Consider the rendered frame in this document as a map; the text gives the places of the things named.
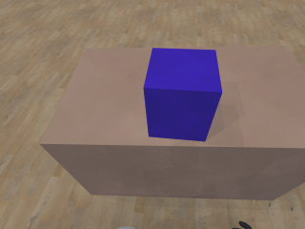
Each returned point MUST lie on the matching carton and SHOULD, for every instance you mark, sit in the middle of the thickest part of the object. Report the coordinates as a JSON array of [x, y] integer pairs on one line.
[[182, 90]]

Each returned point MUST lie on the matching pedestal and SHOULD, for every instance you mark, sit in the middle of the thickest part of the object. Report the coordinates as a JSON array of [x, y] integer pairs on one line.
[[254, 150]]

